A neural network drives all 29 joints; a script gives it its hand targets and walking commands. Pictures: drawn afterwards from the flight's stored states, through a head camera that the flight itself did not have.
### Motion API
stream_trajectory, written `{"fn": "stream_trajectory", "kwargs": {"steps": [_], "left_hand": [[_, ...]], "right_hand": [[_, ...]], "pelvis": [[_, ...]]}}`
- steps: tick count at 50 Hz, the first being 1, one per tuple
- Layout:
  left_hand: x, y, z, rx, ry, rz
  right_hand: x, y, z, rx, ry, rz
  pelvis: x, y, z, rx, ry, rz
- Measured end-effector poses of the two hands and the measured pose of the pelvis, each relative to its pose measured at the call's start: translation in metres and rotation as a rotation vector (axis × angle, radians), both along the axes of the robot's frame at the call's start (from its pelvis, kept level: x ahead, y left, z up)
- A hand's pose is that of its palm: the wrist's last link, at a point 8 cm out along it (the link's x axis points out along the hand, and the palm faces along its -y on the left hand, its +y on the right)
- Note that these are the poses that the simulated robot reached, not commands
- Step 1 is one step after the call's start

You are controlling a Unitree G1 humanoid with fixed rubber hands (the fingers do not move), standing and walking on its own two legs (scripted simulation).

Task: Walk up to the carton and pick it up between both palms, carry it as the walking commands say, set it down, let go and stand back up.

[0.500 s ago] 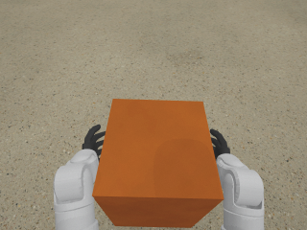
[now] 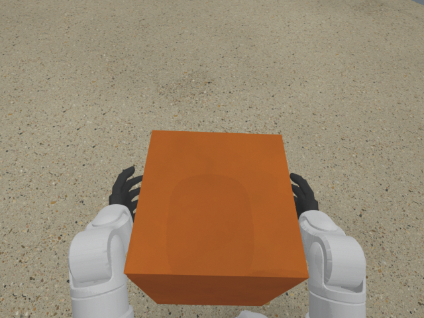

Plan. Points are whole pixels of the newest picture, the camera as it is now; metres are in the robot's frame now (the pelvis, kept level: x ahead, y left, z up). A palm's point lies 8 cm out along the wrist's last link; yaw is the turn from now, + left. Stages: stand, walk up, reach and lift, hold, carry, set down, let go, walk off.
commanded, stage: carry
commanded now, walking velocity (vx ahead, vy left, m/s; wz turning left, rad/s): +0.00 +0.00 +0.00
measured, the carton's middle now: (212, 228) +0.28 +0.01 +0.00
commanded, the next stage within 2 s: none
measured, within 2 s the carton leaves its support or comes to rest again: neither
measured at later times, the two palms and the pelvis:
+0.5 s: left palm (163, 79) +0.62 +0.13 +0.07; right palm (288, 100) +0.57 -0.17 +0.06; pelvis +0.32 +0.02 -0.01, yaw -9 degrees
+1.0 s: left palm (176, 24) +0.92 +0.13 +0.05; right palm (272, 43) +0.86 -0.17 +0.04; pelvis +0.64 +0.02 -0.02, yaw -8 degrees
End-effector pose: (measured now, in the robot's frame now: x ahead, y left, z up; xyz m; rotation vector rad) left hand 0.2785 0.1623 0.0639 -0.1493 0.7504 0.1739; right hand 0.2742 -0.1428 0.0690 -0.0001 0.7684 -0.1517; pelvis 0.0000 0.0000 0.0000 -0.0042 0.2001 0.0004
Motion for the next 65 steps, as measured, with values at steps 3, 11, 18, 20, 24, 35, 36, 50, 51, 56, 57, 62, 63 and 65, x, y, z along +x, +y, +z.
{"fn": "stream_trajectory", "kwargs": {"steps": [3, 11, 18, 20, 24, 35, 36, 50, 51, 56, 57, 62, 63, 65], "left_hand": [[0.045, -0.011, -0.012, 0.008, 0.008, -0.034], [0.146, -0.011, -0.001, 0.001, -0.005, -0.034], [0.239, 0.000, -0.004, -0.062, -0.024, -0.039], [0.269, -0.005, -0.002, -0.044, -0.022, -0.073], [0.331, -0.023, 0.002, 0.016, -0.052, -0.154], [0.459, -0.023, 0.008, 0.002, -0.069, -0.138], [0.471, -0.021, 0.007, -0.008, -0.073, -0.134], [0.641, -0.034, -0.012, 0.066, -0.020, -0.187], [0.652, -0.033, -0.012, 0.052, -0.022, -0.178], [0.726, -0.028, -0.017, 0.003, -0.068, -0.164], [0.741, -0.027, -0.021, -0.010, -0.060, -0.160], [0.824, -0.036, -0.028, 0.018, 0.007, -0.197], [0.842, -0.039, -0.028, 0.032, 0.007, -0.209], [0.878, -0.049, -0.028, 0.060, -0.009, -0.235]], "right_hand": [[0.034, -0.011, -0.015, 0.009, 0.010, -0.035], [0.135, -0.010, -0.001, -0.005, -0.005, -0.031], [0.227, 0.001, 0.015, -0.065, -0.024, -0.034], [0.247, -0.003, 0.012, -0.047, -0.021, -0.068], [0.285, -0.019, -0.001, 0.011, -0.050, -0.150], [0.419, -0.020, 0.009, -0.008, -0.068, -0.128], [0.432, -0.018, 0.012, -0.020, -0.071, -0.124], [0.586, -0.028, -0.031, 0.056, -0.014, -0.171], [0.600, -0.028, -0.026, 0.041, -0.017, -0.161], [0.682, -0.024, -0.013, -0.013, -0.063, -0.149], [0.697, -0.023, -0.013, -0.023, -0.053, -0.146], [0.769, -0.030, -0.028, 0.007, 0.012, -0.181], [0.783, -0.033, -0.031, 0.022, 0.012, -0.195], [0.812, -0.041, -0.039, 0.053, -0.005, -0.226]], "pelvis": [[0.039, -0.002, -0.009, -0.007, -0.030, -0.028], [0.147, -0.002, 0.000, -0.024, -0.139, -0.012], [0.236, 0.009, 0.002, -0.030, -0.060, -0.040], [0.259, 0.014, 0.002, -0.045, -0.032, -0.074], [0.308, 0.020, -0.008, -0.057, -0.012, -0.143], [0.455, 0.013, -0.009, -0.036, -0.141, -0.099], [0.466, 0.013, -0.009, -0.037, -0.128, -0.100], [0.636, 0.016, -0.024, -0.030, -0.119, -0.140], [0.651, 0.014, -0.023, -0.018, -0.132, -0.131], [0.722, 0.014, -0.027, -0.020, -0.142, -0.123], [0.738, 0.014, -0.028, -0.010, -0.133, -0.132], [0.813, 0.016, -0.023, -0.034, -0.027, -0.180], [0.826, 0.017, -0.024, -0.038, -0.008, -0.190], [0.854, 0.017, -0.027, -0.046, 0.013, -0.208]]}}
